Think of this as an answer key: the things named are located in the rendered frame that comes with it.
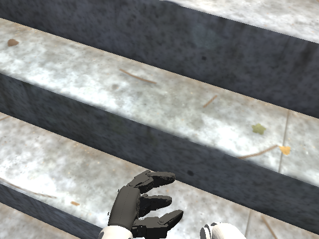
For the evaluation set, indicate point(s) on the robot left hand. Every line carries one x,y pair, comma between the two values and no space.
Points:
129,206

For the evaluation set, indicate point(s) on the robot right thigh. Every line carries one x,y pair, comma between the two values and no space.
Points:
220,231

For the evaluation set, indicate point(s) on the robot left forearm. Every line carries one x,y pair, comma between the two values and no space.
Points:
115,232

